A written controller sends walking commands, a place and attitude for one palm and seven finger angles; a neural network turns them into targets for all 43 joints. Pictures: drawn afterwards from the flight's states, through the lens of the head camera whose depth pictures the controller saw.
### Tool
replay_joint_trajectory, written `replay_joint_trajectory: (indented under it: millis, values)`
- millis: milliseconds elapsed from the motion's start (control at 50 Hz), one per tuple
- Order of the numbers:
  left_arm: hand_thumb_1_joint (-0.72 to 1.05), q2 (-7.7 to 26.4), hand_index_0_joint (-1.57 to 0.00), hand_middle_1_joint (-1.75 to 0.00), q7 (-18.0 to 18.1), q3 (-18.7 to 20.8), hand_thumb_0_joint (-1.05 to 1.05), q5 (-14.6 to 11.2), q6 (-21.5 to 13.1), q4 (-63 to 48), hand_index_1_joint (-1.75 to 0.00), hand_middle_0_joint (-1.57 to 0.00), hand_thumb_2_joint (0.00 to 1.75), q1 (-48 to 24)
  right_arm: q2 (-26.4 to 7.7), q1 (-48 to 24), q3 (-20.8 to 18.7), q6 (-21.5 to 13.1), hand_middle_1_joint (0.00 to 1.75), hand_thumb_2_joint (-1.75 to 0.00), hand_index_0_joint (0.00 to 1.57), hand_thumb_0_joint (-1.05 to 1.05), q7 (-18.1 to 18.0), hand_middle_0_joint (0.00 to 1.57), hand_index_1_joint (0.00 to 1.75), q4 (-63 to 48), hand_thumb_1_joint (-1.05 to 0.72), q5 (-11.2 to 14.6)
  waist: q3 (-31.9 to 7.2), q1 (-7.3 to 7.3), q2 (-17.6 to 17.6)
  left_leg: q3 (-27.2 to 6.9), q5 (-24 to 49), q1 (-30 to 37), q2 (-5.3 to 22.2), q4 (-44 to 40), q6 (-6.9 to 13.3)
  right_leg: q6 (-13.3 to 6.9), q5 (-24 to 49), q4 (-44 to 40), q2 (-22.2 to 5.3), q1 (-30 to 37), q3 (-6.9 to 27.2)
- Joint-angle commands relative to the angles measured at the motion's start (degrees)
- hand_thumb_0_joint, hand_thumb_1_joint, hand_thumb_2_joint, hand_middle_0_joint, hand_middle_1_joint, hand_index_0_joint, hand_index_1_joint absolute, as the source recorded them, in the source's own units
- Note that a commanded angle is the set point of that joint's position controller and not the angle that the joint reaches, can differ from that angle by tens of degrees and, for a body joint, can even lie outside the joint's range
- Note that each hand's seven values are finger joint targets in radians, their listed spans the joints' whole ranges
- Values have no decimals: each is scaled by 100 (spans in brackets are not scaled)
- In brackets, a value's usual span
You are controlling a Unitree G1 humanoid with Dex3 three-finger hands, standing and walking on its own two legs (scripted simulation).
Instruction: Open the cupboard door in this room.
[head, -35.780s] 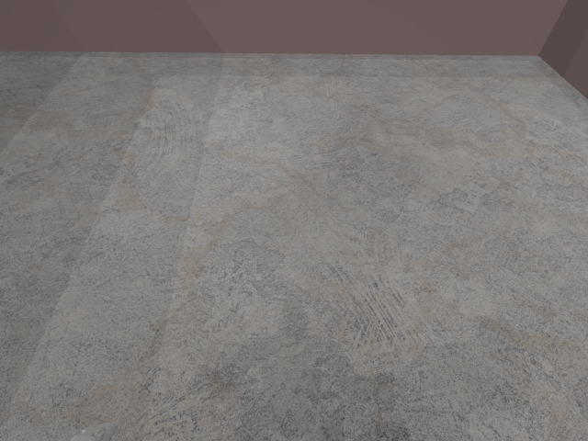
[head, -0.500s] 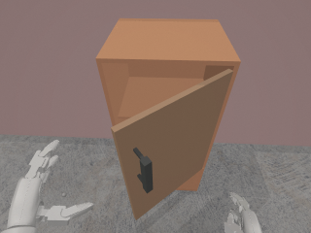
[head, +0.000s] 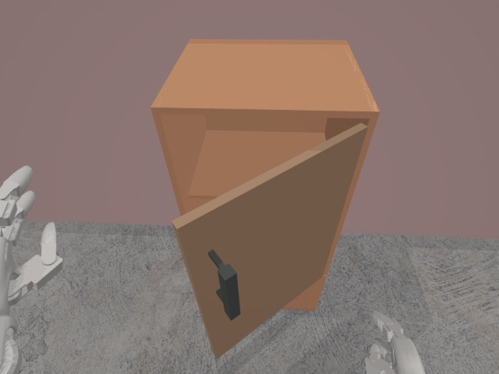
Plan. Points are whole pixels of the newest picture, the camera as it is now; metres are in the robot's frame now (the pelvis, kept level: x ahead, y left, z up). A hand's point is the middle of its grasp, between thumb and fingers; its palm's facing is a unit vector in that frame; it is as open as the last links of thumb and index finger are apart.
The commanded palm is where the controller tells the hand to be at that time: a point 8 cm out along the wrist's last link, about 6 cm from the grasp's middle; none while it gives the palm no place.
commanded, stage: draw the hand back to the body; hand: left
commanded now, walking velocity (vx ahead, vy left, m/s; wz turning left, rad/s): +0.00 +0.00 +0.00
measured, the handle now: (223, 285) +0.28 +0.09 -0.03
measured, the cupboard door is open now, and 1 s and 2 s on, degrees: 40 40 40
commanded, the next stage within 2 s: step back with the hand held close in 0.28 s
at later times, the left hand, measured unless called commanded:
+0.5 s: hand (67, 264) +0.19 +0.25 +0.16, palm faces +0.45 -0.79 -0.42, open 7.4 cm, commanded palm +0.13 +0.28 +0.17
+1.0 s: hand (21, 319) +0.12 +0.27 +0.15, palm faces +0.38 -0.78 -0.50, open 7.4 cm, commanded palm +0.06 +0.31 +0.17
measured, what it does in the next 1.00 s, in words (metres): shifts its weight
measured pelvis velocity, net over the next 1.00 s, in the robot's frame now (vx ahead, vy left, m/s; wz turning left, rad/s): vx -0.08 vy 0.01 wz -0.01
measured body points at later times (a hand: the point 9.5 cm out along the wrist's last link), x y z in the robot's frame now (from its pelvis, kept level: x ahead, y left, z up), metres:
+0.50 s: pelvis -0.01 -0.02 +0.00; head -0.02 -0.04 +0.45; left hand +0.16 +0.29 +0.19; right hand +0.18 -0.24 -0.08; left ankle -0.01 +0.10 -0.74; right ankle -0.02 -0.11 -0.74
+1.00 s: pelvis -0.08 +0.01 -0.01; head -0.06 +0.02 +0.44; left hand +0.10 +0.31 +0.18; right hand +0.09 -0.24 -0.08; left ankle -0.01 +0.10 -0.74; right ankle -0.02 -0.11 -0.74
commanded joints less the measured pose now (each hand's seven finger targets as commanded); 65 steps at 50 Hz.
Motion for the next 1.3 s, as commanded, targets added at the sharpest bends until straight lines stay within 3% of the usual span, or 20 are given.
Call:
replay_joint_trajectory:
  millis: [0,100,360,380,400,420,460,500,540,600,700,820,920,1060,1120,1160,1200,1240,1260,1280]
  values:
    - [90,839,-20,-30,-12,441,0,16,-335,-984,-30,-20,90,-266,-608,-750,-276,-282,30,-90,20,0,-20,20,30,-929,-90,-10,-348,26,18,-177,1540,56,147,-443,-11,-108,1355,-351,-4,78,103]
    - [90,1109,-20,-30,16,642,0,32,-396,-1229,-30,-20,90,-419,-566,-787,-276,-293,30,-90,20,0,-59,20,30,-913,-90,-20,-524,51,96,-147,1514,153,96,-411,2,-114,1446,-420,-12,186,162]
    - [90,966,-20,-30,-16,536,0,3,-459,-955,-30,-20,90,-444,-514,-841,-312,-316,30,-90,20,0,-73,20,30,-830,-90,-12,-325,13,-70,-53,1279,264,68,-438,51,-40,1291,-663,-34,45,255]
    - [90,1072,-20,-30,4,578,0,7,-478,-985,-30,-20,90,-763,-524,-858,-305,-324,30,-90,20,0,-87,20,30,-799,-90,-9,-294,-11,-2,-34,1227,268,55,-422,62,-38,1245,-715,-46,-7,294]
    - [90,1987,-20,-30,83,1453,0,114,-789,-1257,-30,-20,90,-1801,-559,-725,-232,-206,30,-90,20,0,-68,20,30,-1036,-90,47,338,-282,188,-206,702,-214,117,-330,89,-59,1334,-996,-326,-571,756]
    - [90,1424,-20,-30,12,1097,0,80,-796,-636,-30,-20,90,-838,-556,-765,-328,-132,30,-90,20,0,-74,20,30,-872,-90,6,72,-273,-460,-250,751,-166,131,-91,109,-45,1504,-1036,-452,-624,802]
    - [90,1014,-20,-30,-78,726,0,88,-754,-586,-30,-20,90,-53,-618,-736,-397,27,30,-90,20,0,-12,20,30,-970,-90,-13,-266,-303,-557,-131,1058,-46,142,3,102,7,2052,-850,-520,-551,684]
    - [90,1006,-20,-30,-60,671,0,101,-786,-919,-30,-20,90,75,-664,-733,-430,100,30,-90,20,0,-23,20,30,-1025,-90,-25,-582,-327,-71,-135,1437,-60,225,-122,78,9,2208,-576,-507,-358,518]
    - [90,1111,-20,-30,-7,794,0,104,-784,-1114,-30,-20,90,346,-671,-716,-453,155,30,-90,20,0,-33,20,30,-1103,-90,-10,-881,-316,11,-134,1765,-36,305,-172,77,25,2291,-392,-432,-276,499]
    - [90,1426,-20,-30,84,1084,0,117,-803,-1395,-30,-20,90,361,-673,-730,-497,239,30,-90,20,0,-86,20,30,-1165,-90,-10,-1048,-313,-34,-218,2064,-234,346,-184,48,12,2467,-161,-396,-115,438]
    - [90,1450,-20,-30,166,1202,0,89,-818,-1343,-30,-20,90,571,-623,-733,-535,306,30,-90,20,0,-123,20,30,-1241,-90,33,-971,-336,-156,-263,1763,-629,391,-168,60,22,2294,-48,-388,-190,518]
    - [90,1356,-20,-30,244,1126,0,154,-883,-1455,-30,-20,90,669,-654,-667,-538,243,30,-90,20,0,-113,20,30,-1275,-90,44,-755,-353,53,-406,702,-1337,473,-357,146,31,1330,44,-312,-236,613]
    - [90,1341,-20,-30,291,1205,0,267,-1033,-1648,-30,-20,90,572,-722,-601,-527,114,30,-90,20,0,-117,20,30,-1345,-90,10,-420,-372,308,-780,-1263,-2671,676,-853,345,75,299,446,-125,139,600]
    - [90,1298,-20,-30,292,1376,0,432,-1200,-1586,-30,-20,90,318,-737,-468,-570,-115,30,-90,20,0,-134,20,30,-1326,-90,-24,-417,-355,550,-1273,-2556,-3982,1069,-1100,627,145,384,1645,216,839,635]
    - [90,1278,-20,-30,258,1333,0,387,-1241,-1649,-30,-20,90,270,-672,-397,-585,-167,30,-90,20,0,-100,20,30,-1285,-90,-25,-317,-419,-54,-831,-2254,-3396,606,-175,433,-52,-113,795,-109,-112,1312]
    - [90,1265,-20,-30,288,1170,0,299,-1215,-1676,-30,-20,90,134,-612,-282,-594,-147,30,-90,20,0,-42,20,30,-1126,-90,-38,-255,-478,-934,-341,-1385,-1936,36,1449,53,-462,-1403,-612,-927,-1974,2301]
    - [90,1250,-20,-30,382,1006,0,269,-1204,-1755,-30,-20,90,-47,-535,-296,-568,-85,30,-90,20,0,28,20,30,-915,-90,-69,-451,-517,-1266,-219,-678,-932,-78,2507,-98,-833,-1203,-1035,-1528,-2827,2417]
    - [90,1352,-20,-30,430,1063,0,269,-1160,-1756,-30,-20,90,-142,-482,-376,-501,-15,30,-90,20,0,12,20,30,-928,-90,-47,-376,-512,-1209,-255,-707,-749,23,1793,-64,-602,-844,-734,-1309,-2816,1791]
    - [90,1420,-20,-30,434,1119,0,268,-1170,-1838,-30,-20,90,-165,-519,-414,-484,-3,30,-90,20,0,-16,20,30,-929,-90,-30,-285,-521,-897,-281,-645,-718,56,923,-28,-394,-859,-416,-1025,-2765,1451]
    - [90,1438,-20,-30,424,1190,0,260,-1228,-1941,-30,-20,90,-96,-633,-502,-499,-23,30,-90,20,0,-56,20,30,-981,-90,-48,-134,-491,-23,-823,-1023,-1264,404,-79,158,-156,-873,229,-508,-2470,1135]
